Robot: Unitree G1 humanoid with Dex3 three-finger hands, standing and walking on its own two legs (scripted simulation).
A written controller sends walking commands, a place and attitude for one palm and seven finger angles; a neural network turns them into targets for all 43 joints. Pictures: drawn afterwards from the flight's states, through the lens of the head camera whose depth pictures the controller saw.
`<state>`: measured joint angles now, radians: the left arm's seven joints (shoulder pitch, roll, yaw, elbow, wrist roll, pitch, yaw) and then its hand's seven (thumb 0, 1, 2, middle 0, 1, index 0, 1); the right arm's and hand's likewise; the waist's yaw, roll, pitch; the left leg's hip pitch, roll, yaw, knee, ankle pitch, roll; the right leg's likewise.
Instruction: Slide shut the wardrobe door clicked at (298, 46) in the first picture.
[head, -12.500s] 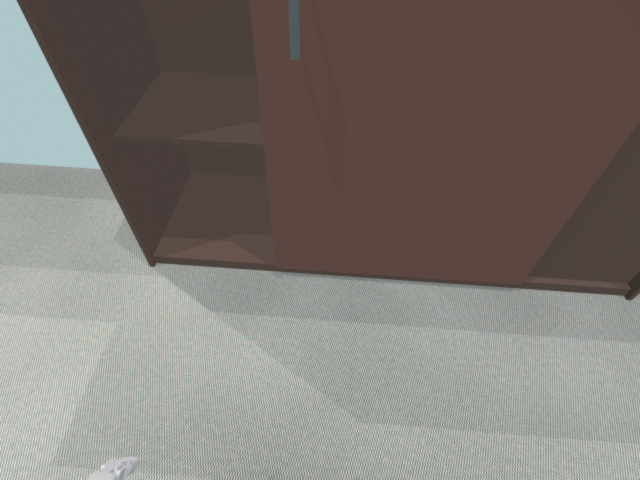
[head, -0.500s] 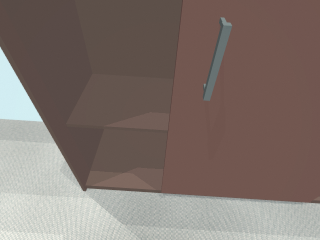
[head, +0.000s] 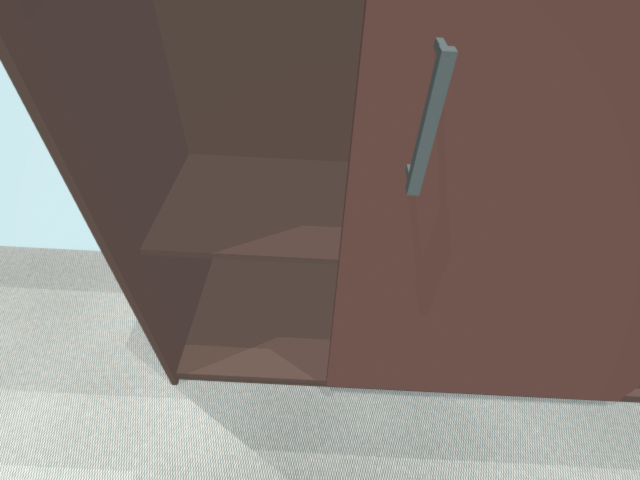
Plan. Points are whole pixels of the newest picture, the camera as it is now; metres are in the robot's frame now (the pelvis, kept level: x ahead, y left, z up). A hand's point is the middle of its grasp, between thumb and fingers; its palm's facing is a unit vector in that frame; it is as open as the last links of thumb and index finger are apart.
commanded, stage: come to a stop and stand still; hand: right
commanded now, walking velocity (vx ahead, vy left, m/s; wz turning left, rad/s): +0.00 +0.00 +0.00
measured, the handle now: (425, 122) +0.54 -0.11 +0.21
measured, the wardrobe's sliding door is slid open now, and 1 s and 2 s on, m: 0.49 0.49 0.49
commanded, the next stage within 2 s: look again from close up in 1.82 s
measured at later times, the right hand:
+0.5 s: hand out of the picture -0.14 -0.22 -0.19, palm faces +0.10 +0.97 -0.24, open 7.4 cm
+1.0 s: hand out of the picture -0.05 -0.23 -0.16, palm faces -0.03 +0.97 -0.23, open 7.4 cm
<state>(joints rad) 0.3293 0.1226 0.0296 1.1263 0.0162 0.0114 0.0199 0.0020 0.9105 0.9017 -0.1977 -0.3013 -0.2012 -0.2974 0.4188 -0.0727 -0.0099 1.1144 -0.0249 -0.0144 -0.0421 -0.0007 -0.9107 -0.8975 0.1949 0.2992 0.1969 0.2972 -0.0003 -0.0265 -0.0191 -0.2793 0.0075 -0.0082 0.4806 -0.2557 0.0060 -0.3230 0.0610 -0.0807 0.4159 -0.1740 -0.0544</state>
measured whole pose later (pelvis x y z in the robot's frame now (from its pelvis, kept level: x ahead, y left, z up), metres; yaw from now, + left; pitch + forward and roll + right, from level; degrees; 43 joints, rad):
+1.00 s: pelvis -0.12 -0.04 +0.00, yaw +1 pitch +1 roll -2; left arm 0.40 0.13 0.03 1.05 0.03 -0.01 0.02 0.00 0.91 0.90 -0.20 -0.30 -0.21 -0.30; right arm 0.25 -0.19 -0.05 0.96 -0.02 0.01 0.01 0.00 -0.91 -0.90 0.19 0.30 0.20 0.30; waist 0.05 0.00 0.01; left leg -0.30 0.03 0.01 0.53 -0.29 0.01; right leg -0.28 -0.01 -0.04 0.48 -0.23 0.00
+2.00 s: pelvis -0.04 -0.04 +0.00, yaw -1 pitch -1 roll -1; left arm 0.29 0.13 -0.01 1.17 0.01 -0.01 0.03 0.00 0.92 0.90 -0.20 -0.30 -0.20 -0.30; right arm 0.30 -0.13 0.00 1.12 -0.01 -0.02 -0.04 0.00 -0.91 -0.90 0.19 0.30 0.20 0.30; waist 0.01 -0.01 0.02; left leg -0.08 0.00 0.05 0.39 -0.30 0.02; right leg -0.16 0.00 -0.07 0.40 -0.23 -0.01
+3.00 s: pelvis -0.05 -0.03 +0.00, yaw -1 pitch -1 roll +0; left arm 0.33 0.12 0.00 1.16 0.02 -0.01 0.03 0.00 0.91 0.90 -0.20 -0.30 -0.20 -0.30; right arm 0.37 -0.11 -0.02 1.13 -0.02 -0.01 -0.02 0.00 -0.91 -0.90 0.19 0.30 0.20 0.30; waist 0.01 0.00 0.00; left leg -0.11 -0.01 0.07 0.46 -0.34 0.04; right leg -0.20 -0.02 -0.04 0.47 -0.26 0.00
